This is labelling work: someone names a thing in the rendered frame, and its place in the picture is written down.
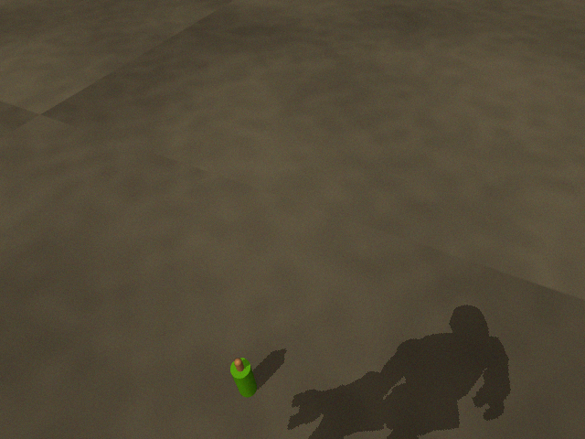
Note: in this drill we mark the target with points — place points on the bottle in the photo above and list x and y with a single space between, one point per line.
243 376

